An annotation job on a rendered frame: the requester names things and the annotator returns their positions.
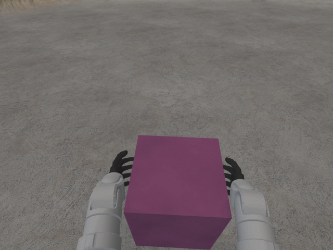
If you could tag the robot right hand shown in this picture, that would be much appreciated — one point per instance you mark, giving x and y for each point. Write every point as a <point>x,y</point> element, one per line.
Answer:
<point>234,170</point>

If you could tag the robot left hand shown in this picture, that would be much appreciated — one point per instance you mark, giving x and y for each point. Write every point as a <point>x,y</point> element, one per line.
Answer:
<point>117,165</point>

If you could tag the carton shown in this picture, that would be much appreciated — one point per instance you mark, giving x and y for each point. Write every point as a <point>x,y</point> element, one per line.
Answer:
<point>177,195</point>

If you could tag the robot right forearm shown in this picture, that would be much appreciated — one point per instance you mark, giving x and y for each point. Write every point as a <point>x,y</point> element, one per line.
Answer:
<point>252,217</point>

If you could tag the robot left forearm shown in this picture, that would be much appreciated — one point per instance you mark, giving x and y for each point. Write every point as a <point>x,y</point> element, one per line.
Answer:
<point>103,217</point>

